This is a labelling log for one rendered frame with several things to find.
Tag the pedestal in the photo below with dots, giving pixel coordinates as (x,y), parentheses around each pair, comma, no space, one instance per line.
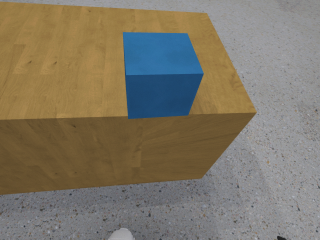
(63,102)

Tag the carton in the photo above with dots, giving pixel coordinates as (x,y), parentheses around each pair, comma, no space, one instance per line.
(162,74)

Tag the left robot thigh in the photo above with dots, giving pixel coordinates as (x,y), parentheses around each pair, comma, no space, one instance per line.
(121,235)

